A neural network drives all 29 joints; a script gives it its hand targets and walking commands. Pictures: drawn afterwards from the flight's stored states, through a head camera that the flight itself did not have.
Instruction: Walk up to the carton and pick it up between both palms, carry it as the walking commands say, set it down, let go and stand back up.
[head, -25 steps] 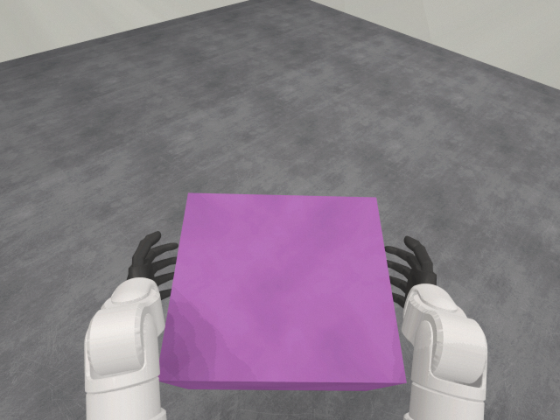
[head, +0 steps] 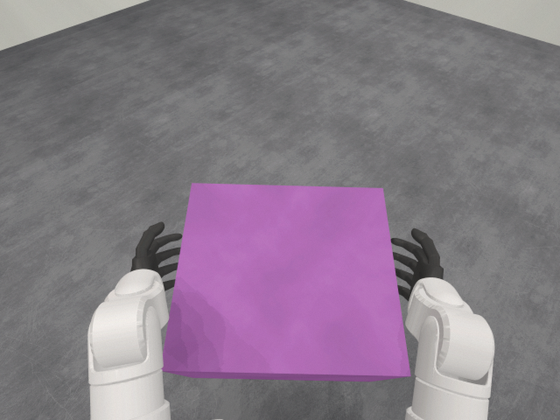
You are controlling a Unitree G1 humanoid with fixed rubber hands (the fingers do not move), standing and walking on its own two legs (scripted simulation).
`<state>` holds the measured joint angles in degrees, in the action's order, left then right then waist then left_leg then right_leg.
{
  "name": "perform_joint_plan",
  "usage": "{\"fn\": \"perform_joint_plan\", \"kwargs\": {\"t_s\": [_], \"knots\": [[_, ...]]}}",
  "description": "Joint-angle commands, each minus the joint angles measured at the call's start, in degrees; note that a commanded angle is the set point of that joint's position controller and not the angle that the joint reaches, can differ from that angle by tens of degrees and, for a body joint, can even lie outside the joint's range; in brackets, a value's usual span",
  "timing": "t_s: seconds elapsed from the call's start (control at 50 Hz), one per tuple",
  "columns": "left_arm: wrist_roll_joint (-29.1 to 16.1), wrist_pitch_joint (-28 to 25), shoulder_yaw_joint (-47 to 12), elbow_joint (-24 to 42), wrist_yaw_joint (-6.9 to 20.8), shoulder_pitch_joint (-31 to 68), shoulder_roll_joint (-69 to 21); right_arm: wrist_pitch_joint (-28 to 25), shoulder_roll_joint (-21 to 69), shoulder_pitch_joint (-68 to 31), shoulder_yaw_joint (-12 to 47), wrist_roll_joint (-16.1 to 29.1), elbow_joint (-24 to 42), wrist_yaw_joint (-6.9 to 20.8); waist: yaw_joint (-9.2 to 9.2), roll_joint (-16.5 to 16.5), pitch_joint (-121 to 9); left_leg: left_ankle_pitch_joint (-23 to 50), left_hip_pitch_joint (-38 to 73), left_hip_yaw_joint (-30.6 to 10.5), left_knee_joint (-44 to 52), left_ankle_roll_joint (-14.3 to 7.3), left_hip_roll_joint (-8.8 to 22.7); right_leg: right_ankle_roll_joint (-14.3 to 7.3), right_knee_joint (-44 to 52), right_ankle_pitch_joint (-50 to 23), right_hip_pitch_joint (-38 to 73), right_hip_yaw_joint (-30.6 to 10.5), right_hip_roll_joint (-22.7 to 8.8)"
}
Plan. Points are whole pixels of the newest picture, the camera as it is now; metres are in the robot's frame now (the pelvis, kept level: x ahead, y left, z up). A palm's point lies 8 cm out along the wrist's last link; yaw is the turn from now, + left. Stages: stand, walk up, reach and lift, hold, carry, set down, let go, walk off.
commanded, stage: carry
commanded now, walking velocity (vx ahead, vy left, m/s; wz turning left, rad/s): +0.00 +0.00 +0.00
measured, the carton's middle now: (284, 286) +0.31 -0.01 +0.00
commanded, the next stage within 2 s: none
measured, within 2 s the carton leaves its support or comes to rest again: neither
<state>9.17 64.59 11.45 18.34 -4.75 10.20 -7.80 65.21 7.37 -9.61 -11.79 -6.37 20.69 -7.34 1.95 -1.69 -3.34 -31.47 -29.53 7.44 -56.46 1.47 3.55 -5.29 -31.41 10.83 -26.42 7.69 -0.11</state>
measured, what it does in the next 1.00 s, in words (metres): steps to the right: left foot, then right foot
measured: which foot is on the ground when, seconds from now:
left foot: up 0.00-0.10, down 0.12-0.64, up 0.66-0.88, down 0.90-1.00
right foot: down 0.00-0.48, up 0.50-0.62, down 0.64-1.00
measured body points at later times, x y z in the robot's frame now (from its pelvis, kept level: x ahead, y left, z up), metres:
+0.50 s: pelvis -0.05 -0.09 +0.01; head -0.06 -0.10 +0.46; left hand +0.24 +0.09 +0.09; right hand +0.24 -0.27 +0.09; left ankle -0.07 +0.04 -0.73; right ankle +0.05 -0.09 -0.72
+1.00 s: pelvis -0.07 -0.16 +0.01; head -0.08 -0.17 +0.46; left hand +0.20 +0.03 +0.09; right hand +0.22 -0.33 +0.08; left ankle -0.08 -0.02 -0.73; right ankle -0.02 -0.22 -0.73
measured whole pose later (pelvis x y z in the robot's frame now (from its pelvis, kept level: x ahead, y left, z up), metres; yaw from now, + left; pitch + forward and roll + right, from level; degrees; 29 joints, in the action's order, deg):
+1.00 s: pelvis -0.07 -0.16 +0.01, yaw +2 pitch +3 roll +1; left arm 9.0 65.1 12.4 16.2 -5.5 9.6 -7.7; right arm 64.8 7.8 -10.4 -11.9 -7.9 16.3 -6.3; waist 0.6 -0.1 -5.6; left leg -14.4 -16.5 4.2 -27.9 1.5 2.3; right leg -5.0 -28.1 10.4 -21.2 5.4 1.9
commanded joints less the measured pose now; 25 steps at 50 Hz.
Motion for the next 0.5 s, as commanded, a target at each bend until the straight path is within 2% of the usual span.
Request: {"fn": "perform_joint_plan", "kwargs": {"t_s": [0.0, 0.04, 0.06, 0.08, 0.1, 0.12, 0.14, 0.16, 0.18, 0.22, 0.24, 0.26, 0.28, 0.3, 0.32, 0.36, 0.4, 0.42, 0.44, 0.46, 0.48], "knots": [[-23.95, 0.99, -42.91, 1.33, 17.53, 23.23, -48.49, 1.55, 47.64, -26.04, 46.29, 24.95, 0.20, 21.24, -2.07, 8.86, -20.50, 1.15, 2.47, -2.53, 8.04, -1.16, 0.18, -7.54, 10.61, -12.39, 18.65, -16.90, -15.95], [-24.14, 1.07, -43.78, 1.19, 17.73, 23.85, -48.13, 1.60, 47.82, -24.75, 45.72, 24.56, -0.95, 21.33, -1.73, 7.76, -20.45, 4.15, 8.49, -2.26, 17.69, -2.14, -0.90, -6.02, 11.94, -11.05, 16.84, -17.10, -15.79], [-24.43, 1.17, -44.16, 1.20, 17.81, 24.21, -48.01, 1.53, 48.05, -23.99, 45.38, 24.34, -1.47, 21.42, -1.28, 6.63, -20.31, 9.19, 12.91, -1.34, 25.44, -2.50, -0.99, -4.18, 12.04, -8.73, 15.39, -15.99, -14.90], [-24.66, 1.29, -44.26, 0.94, 17.93, 23.96, -47.78, 1.37, 48.03, -23.51, 44.83, 24.10, -1.84, 21.58, -1.10, 5.12, -19.90, 16.26, 18.50, -1.93, 33.00, -2.55, 0.35, -1.31, 12.07, -5.62, 12.44, -14.74, -13.88], [-24.56, 1.33, -44.19, 0.73, 17.97, 23.38, -47.54, 1.22, 47.63, -23.53, 44.05, 23.97, -2.17, 21.80, -1.51, 3.47, -19.54, 17.26, 23.89, -6.02, 35.58, -3.11, 4.15, 2.05, 11.23, -3.09, 8.02, -14.22, -12.79], [-24.81, 1.43, -44.44, 0.73, 18.20, 26.05, -47.64, 0.78, 47.53, -24.42, 43.62, 23.11, -4.51, 21.90, -1.20, -4.68, -17.09, 13.53, 23.32, -15.48, 35.61, -5.56, 12.15, 6.72, 8.16, -1.56, 2.95, -9.69, -8.37], [-25.03, 1.12, -44.77, 2.62, 18.12, 28.20, -47.31, 0.43, 48.46, -24.86, 43.90, 23.63, -4.82, 22.12, -1.02, -7.64, -14.42, 11.81, 17.56, -18.78, 39.35, -7.18, 16.37, 6.86, 3.54, 2.74, 3.78, -6.64, -6.51], [-25.49, 1.17, -45.29, 4.09, 18.03, 30.55, -47.13, 0.32, 48.74, -26.25, 44.27, 24.20, -4.23, 22.22, -0.97, -7.33, -12.19, 11.02, 12.95, -17.00, 40.27, -7.09, 16.12, 6.36, 0.31, 4.14, 6.89, -6.31, -6.15], [-26.22, 1.51, -45.49, 4.08, 18.15, 31.93, -46.76, 0.42, 48.57, -27.29, 44.49, 24.28, -4.35, 22.03, -0.98, -5.51, -10.97, 8.97, 8.62, -14.30, 40.20, -6.33, 14.51, 5.82, 0.13, 4.07, 10.35, -6.40, -6.11], [-26.76, 2.38, -44.86, 0.88, 18.65, 29.95, -46.93, 0.76, 47.31, -27.02, 44.03, 23.02, -5.02, 21.22, -1.40, -2.47, -10.22, 3.16, 2.89, -8.54, 37.79, -3.33, 9.84, 4.95, 5.97, 1.31, 16.53, -7.95, -7.95], [-26.40, 2.63, -44.02, -0.74, 18.92, 28.47, -46.49, 0.97, 47.10, -26.12, 43.73, 22.32, -5.76, 20.94, -1.39, 1.83, -10.15, 3.83, 3.59, -5.42, 33.16, -1.57, 6.17, 4.60, 12.05, 2.15, 16.41, -11.88, -10.85], [-26.16, 2.86, -43.33, -2.27, 19.18, 27.32, -46.38, 1.24, 47.02, -26.34, 43.82, 21.90, -5.61, 20.77, -1.32, 4.34, -10.94, 6.65, 6.97, -3.64, 28.50, -0.38, 3.22, 4.52, 16.85, 6.08, 13.88, -16.82, -14.31], [-26.33, 3.03, -43.14, -3.25, 19.43, 27.35, -46.47, 1.51, 47.36, -26.83, 44.00, 21.71, -6.01, 20.71, -1.44, 5.52, -11.84, 6.79, 8.74, -2.96, 25.38, -0.01, 1.91, 4.99, 21.00, 10.77, 13.11, -19.89, -16.35], [-26.72, 3.02, -43.16, -3.11, 19.59, 28.09, -46.73, 1.65, 47.87, -27.53, 44.25, 21.94, -6.20, 20.74, -1.56, 6.11, -12.08, 6.12, 9.39, -2.39, 23.69, -0.39, 0.68, 5.90, 24.19, 14.30, 12.84, -21.02, -17.27], [-27.05, 2.87, -43.31, -2.33, 19.62, 29.35, -47.02, 1.70, 48.59, -28.42, 44.59, 22.41, -6.34, 20.81, -1.52, 6.57, -12.85, 6.04, 10.42, -1.79, 22.20, -1.10, -0.42, 7.18, 25.95, 16.04, 12.96, -20.51, -17.01], [-27.43, 2.68, -43.14, -1.69, 19.70, 31.24, -47.54, 1.51, 49.77, -29.77, 45.15, 22.83, -6.94, 20.79, -1.19, 8.02, -14.46, 6.54, 12.78, 0.30, 20.75, -2.43, -2.39, 11.28, 28.14, 15.91, 13.66, -15.90, -14.52], [-27.26, 2.54, -42.42, -2.33, 19.79, 31.36, -47.73, 1.20, 50.17, -31.06, 45.67, 23.13, -7.20, 20.73, -0.93, 10.41, -15.03, 6.32, 16.43, 3.67, 23.90, -3.21, -4.00, 16.63, 29.72, 11.14, 14.94, -9.83, -10.76], [-26.94, 2.43, -42.08, -2.47, 19.82, 30.76, -47.57, 1.04, 50.27, -31.43, 45.74, 23.22, -7.23, 20.71, -0.70, 12.50, -14.86, 6.28, 20.60, 6.50, 28.65, -3.43, -4.43, 21.21, 30.58, 4.58, 14.31, -5.84, -8.25], [-26.43, 2.35, -41.83, -2.26, 19.76, 30.77, -47.02, 0.89, 50.30, -30.93, 45.51, 23.32, -7.58, 20.69, 0.34, 13.02, -14.25, 7.10, 27.07, 9.34, 36.41, -4.19, -4.11, 27.61, 28.53, -4.66, 11.98, -0.75, -4.62], [-25.88, 2.29, -41.73, -1.88, 19.58, 32.03, -46.23, 0.79, 50.35, -28.88, 44.86, 23.62, -8.22, 20.74, 3.11, 8.92, -14.31, 10.56, 32.82, 9.15, 47.41, -7.95, 0.35, 35.21, 13.76, -14.46, 10.05, 6.99, 2.73], [-25.92, 2.30, -42.14, -1.82, 19.29, 30.91, -46.46, 0.45, 51.05, -30.08, 43.98, 24.73, -7.40, 20.90, 1.86, -18.58, -17.73, 9.43, 19.52, -15.42, 51.64, -14.06, 21.56, 28.43, -29.54, 5.03, 12.83, 1.48, 3.18]]}}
